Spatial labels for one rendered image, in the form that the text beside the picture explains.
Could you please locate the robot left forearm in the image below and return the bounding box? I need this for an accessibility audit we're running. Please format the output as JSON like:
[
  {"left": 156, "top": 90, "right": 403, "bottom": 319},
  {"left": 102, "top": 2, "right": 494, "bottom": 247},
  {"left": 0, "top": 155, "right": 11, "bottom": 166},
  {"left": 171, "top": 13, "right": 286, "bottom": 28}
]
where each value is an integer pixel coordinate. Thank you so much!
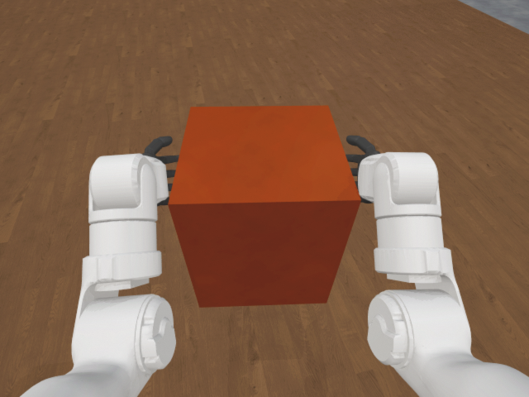
[{"left": 72, "top": 153, "right": 169, "bottom": 362}]

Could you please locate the robot right hand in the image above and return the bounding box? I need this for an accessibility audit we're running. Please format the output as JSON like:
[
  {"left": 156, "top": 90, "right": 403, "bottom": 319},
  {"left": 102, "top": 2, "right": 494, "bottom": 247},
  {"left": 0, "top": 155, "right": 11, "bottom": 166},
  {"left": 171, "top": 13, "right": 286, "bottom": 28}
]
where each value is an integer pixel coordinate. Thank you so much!
[{"left": 346, "top": 136, "right": 380, "bottom": 203}]

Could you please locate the robot right forearm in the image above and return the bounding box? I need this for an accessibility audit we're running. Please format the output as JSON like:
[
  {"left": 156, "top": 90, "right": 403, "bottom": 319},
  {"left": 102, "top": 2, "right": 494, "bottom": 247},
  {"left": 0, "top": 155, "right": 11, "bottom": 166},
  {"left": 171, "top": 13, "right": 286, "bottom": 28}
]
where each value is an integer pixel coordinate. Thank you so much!
[{"left": 358, "top": 152, "right": 471, "bottom": 347}]

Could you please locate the carton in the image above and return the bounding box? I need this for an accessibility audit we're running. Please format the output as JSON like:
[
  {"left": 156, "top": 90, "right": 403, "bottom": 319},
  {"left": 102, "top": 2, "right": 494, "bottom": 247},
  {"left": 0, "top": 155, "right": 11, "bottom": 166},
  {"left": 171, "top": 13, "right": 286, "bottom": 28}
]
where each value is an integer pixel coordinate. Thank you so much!
[{"left": 168, "top": 106, "right": 361, "bottom": 308}]

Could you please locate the robot right upper arm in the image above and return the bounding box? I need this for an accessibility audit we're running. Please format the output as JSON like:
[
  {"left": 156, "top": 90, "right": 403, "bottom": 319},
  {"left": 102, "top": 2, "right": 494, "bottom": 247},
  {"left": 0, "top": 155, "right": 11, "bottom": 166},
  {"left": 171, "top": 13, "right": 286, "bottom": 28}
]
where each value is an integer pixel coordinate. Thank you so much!
[{"left": 367, "top": 289, "right": 529, "bottom": 397}]

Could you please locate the robot left hand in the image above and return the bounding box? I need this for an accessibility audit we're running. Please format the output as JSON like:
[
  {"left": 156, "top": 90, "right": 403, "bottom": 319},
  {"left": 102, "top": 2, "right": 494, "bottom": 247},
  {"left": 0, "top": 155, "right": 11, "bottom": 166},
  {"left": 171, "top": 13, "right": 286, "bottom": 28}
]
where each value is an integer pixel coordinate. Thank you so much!
[{"left": 142, "top": 136, "right": 179, "bottom": 206}]

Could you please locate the robot left upper arm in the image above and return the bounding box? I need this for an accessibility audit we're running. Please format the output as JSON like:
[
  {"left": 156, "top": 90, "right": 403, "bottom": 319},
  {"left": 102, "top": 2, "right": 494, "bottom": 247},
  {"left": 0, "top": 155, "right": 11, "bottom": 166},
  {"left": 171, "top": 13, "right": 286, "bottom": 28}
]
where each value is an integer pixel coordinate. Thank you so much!
[{"left": 20, "top": 294, "right": 176, "bottom": 397}]

